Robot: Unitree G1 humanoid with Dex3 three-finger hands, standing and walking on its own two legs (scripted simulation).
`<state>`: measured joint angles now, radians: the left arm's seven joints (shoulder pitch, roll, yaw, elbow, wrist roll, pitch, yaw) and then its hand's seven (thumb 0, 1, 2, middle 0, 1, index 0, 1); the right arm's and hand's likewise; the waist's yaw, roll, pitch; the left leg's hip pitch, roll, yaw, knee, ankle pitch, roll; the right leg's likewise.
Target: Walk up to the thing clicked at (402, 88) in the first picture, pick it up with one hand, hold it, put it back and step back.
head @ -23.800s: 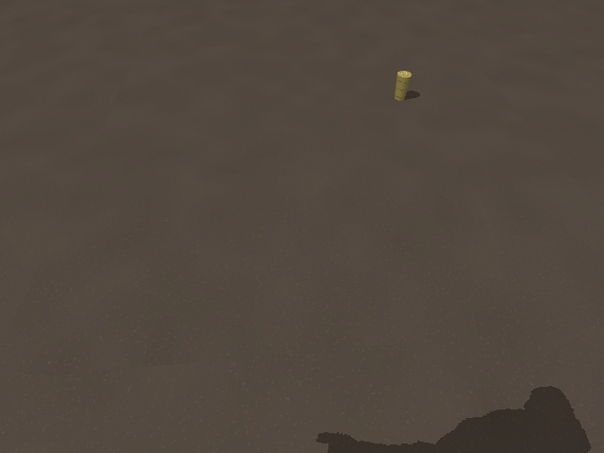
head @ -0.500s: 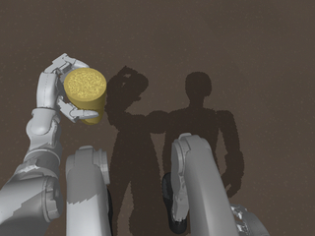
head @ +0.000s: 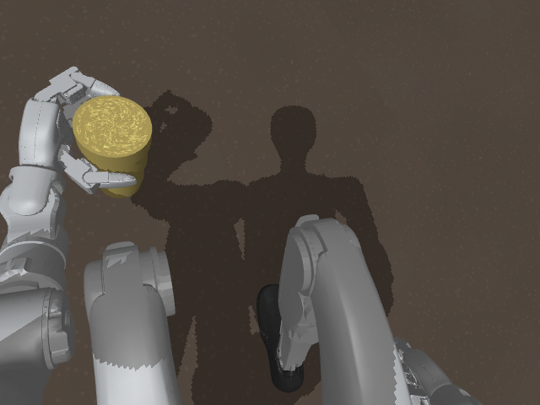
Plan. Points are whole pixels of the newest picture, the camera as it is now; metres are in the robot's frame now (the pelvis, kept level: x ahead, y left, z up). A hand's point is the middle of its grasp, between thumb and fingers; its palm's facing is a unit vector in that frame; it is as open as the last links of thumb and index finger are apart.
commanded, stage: crouch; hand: left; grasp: from the side
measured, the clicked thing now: (117, 156) +0.46 +0.17 -0.11
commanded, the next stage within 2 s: lower in 0.12 s
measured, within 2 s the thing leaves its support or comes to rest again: neither
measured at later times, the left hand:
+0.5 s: hand (112, 149) +0.47 +0.18 -0.13, palm faces -0.19 -0.98 -0.01, open 11.9 cm
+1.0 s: hand (121, 160) +0.47 +0.17 -0.17, palm faces -0.20 -0.98 -0.02, open 11.9 cm
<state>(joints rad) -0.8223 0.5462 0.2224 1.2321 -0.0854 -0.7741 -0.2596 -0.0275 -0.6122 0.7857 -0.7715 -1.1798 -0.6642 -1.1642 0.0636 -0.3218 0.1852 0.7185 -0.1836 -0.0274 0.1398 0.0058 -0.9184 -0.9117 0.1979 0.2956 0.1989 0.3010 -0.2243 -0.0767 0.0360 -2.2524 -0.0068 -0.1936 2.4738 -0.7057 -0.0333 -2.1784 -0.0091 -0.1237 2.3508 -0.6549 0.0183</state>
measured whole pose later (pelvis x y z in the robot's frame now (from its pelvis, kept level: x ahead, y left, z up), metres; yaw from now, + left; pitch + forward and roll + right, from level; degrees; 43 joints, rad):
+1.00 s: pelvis -0.02 +0.01 -0.01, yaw -6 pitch +19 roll -18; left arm -0.86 0.82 0.16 1.47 -0.08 -0.96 -0.23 -0.02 -0.61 0.79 -0.77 -1.19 -0.66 -1.17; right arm -0.11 -0.36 0.49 0.60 -0.32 -0.05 0.14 0.00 -0.91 -0.91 0.20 0.30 0.20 0.30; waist -0.32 -0.22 0.25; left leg -2.21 -0.03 -0.36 2.56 -0.70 -0.04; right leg -2.07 0.03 -0.26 2.31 -0.61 0.05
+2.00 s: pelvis -0.02 +0.02 +0.00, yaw -7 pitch +18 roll -19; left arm -0.86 0.85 0.16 1.48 -0.08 -1.00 -0.21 -0.01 -0.24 0.45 -0.66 -0.55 -0.66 -0.56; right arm -0.12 -0.36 0.52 0.59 -0.33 -0.04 0.14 0.00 -0.89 -0.90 0.20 0.30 0.20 0.30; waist -0.33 -0.24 0.25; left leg -2.20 -0.02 -0.39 2.55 -0.71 -0.04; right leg -2.05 0.04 -0.28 2.28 -0.60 0.06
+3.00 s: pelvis +0.01 +0.00 +0.12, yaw +3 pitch +34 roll -5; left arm -0.36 0.52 0.24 0.64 0.10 -0.10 -0.03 -0.01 -0.42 0.13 -0.08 -0.08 -0.08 -0.09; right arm 0.13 -0.25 0.04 0.54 0.02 0.19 0.01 0.01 -0.90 -0.91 0.20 0.30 0.20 0.30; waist -0.10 0.01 -0.15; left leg -1.99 0.03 -0.08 2.07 -0.69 0.00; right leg -1.96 0.01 -0.04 1.99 -0.64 0.03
